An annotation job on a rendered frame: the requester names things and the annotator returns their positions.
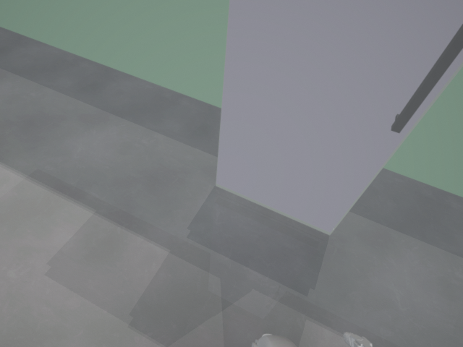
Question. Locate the robot right hand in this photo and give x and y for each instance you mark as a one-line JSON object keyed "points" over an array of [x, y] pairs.
{"points": [[356, 341]]}

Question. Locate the handle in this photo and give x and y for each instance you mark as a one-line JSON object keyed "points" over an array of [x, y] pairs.
{"points": [[447, 57]]}

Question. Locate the fridge door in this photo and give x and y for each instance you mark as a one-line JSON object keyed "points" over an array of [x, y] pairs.
{"points": [[311, 90]]}

